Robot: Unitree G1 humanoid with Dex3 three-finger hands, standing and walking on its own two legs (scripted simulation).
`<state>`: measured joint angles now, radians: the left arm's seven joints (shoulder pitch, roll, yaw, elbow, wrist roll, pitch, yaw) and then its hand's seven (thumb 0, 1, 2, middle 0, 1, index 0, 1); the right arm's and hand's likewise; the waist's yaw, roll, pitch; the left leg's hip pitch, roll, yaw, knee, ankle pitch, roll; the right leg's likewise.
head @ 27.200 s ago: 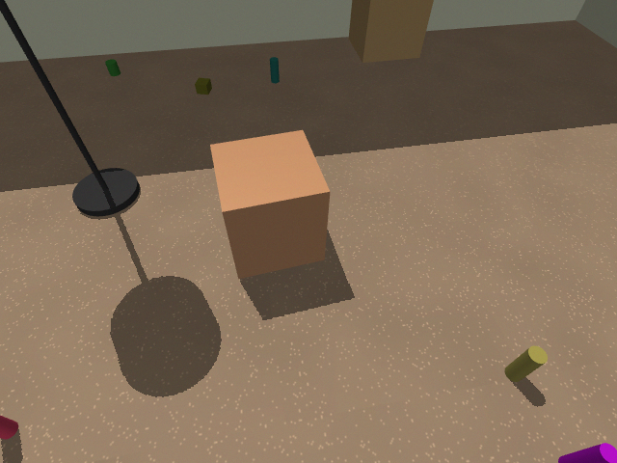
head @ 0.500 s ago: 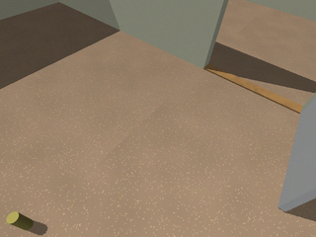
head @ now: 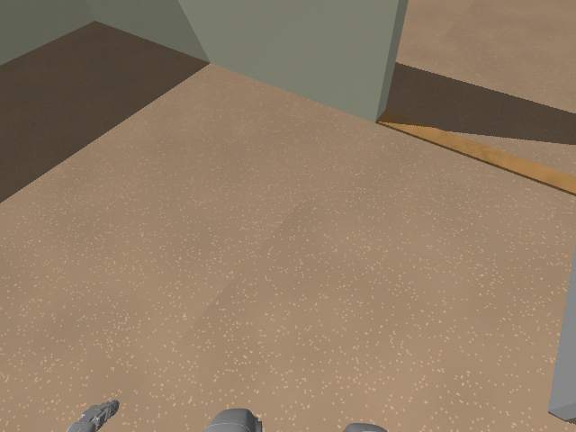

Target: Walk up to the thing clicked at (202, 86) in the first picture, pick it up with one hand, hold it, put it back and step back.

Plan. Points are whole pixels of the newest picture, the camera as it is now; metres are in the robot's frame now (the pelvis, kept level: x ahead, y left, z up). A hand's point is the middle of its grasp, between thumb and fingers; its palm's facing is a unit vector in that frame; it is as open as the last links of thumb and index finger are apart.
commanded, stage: walk up
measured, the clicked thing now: out of the picture +0.39 +2.86 -0.74
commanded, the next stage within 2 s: stand in 1.10 s
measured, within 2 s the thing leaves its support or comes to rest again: neither
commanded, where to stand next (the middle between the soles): +0.20 +0.00 m, yaw +0 degrees
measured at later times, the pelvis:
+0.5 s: pelvis +0.13 +0.00 -0.02, yaw -1 degrees
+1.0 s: pelvis +0.15 -0.01 +0.01, yaw +0 degrees
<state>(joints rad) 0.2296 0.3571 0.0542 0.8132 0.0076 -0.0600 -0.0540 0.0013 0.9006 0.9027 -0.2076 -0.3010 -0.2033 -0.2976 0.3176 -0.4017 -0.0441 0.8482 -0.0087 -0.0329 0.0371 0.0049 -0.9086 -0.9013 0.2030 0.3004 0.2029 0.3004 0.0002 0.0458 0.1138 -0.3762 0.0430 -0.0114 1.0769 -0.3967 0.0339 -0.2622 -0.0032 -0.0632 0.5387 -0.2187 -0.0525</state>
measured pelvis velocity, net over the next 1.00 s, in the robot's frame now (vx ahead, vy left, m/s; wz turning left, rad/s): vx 0.15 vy -0.01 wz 0.00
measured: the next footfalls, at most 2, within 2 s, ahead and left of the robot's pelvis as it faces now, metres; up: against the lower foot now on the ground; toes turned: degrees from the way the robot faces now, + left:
left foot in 0.22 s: +0.20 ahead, +0.14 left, +0.00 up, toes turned +1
right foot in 0.48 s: +0.21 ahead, -0.14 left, +0.00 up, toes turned -2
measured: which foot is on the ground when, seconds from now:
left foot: up 0.00-0.20, down 0.22-1.00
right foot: down 0.00-0.24, up 0.26-0.46, down 0.48-1.00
